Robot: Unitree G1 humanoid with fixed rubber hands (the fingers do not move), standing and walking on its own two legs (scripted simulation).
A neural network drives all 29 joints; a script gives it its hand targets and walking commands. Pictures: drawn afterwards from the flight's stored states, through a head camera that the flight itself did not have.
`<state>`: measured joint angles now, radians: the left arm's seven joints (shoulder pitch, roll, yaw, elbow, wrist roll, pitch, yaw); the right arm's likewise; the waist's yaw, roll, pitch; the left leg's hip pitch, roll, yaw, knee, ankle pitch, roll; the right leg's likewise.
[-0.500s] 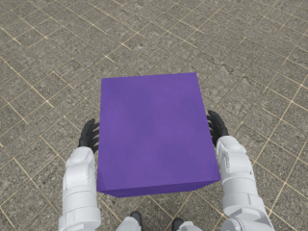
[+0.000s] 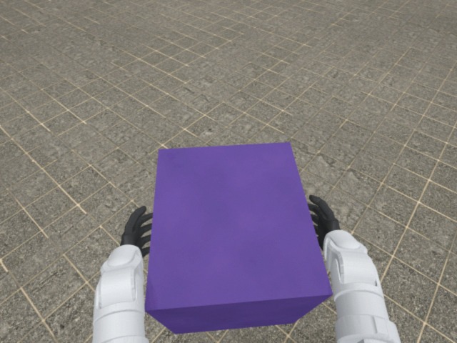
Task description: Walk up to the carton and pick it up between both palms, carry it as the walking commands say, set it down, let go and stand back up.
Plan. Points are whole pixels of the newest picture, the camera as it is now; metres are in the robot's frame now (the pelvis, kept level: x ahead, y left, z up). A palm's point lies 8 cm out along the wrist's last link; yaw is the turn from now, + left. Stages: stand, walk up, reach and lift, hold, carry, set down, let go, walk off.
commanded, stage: reach and lift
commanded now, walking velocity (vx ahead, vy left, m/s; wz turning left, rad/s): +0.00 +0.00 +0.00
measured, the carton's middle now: (230, 242) +0.34 +0.03 -0.06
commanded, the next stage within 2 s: hold in 1.88 s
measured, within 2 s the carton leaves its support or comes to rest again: neither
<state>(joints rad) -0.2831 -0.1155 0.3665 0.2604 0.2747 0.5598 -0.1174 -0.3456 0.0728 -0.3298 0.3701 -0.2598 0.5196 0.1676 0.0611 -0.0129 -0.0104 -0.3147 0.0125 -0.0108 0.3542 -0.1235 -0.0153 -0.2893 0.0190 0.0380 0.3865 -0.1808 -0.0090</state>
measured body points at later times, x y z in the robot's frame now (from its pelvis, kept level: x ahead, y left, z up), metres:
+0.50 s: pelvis +0.01 +0.00 +0.00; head +0.00 +0.00 +0.45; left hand +0.29 +0.20 +0.03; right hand +0.32 -0.16 +0.04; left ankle +0.03 +0.13 -0.74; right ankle +0.01 -0.11 -0.74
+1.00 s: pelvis +0.01 +0.01 +0.01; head +0.01 +0.01 +0.45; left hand +0.31 +0.18 +0.04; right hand +0.31 -0.17 +0.03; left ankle +0.03 +0.13 -0.74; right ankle +0.01 -0.11 -0.74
